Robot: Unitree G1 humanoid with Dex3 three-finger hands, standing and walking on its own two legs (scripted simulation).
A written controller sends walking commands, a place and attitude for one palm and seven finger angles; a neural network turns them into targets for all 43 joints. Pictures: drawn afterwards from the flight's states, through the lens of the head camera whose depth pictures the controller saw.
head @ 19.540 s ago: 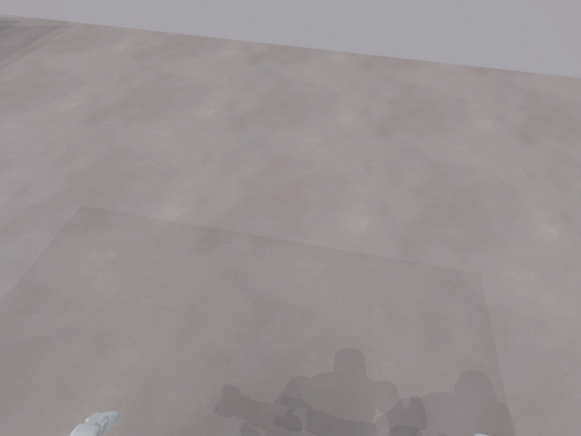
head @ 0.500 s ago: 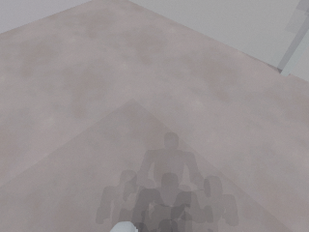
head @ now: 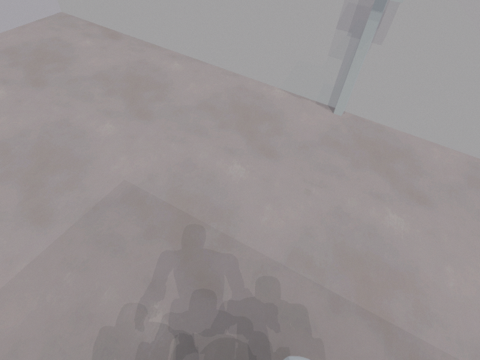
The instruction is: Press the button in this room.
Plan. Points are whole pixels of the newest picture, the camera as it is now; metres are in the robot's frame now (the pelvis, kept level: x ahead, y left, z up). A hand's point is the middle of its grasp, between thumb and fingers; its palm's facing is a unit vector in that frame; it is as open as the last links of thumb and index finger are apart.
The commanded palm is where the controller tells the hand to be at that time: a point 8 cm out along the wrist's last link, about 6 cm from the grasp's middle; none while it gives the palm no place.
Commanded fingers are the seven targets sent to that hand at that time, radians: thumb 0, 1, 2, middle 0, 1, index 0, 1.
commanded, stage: turn or walk to find it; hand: left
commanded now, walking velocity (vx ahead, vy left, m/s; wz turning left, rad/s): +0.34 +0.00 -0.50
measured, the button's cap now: out of the picture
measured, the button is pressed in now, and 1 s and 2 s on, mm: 0 0 0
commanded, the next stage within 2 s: stand and wait in 1.68 s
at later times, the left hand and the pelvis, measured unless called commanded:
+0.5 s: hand (207, 316) +0.23 +0.08 -0.15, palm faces -0.16 -0.95 -0.26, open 7.1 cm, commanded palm none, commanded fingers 0.00 0.90 0.90 -0.20 -0.30 -0.20 -0.30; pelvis +0.13 -0.11 +0.00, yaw -11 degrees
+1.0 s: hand (224, 235) +0.43 +0.06 -0.18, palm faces -0.22 -0.96 -0.17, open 7.4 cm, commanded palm none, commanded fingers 0.00 0.90 0.90 -0.20 -0.30 -0.20 -0.30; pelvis +0.36 -0.10 +0.00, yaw -16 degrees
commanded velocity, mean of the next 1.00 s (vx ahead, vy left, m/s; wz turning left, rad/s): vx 0.37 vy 0.00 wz -0.19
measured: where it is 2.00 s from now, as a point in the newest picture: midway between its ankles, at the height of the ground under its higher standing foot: (296, 249)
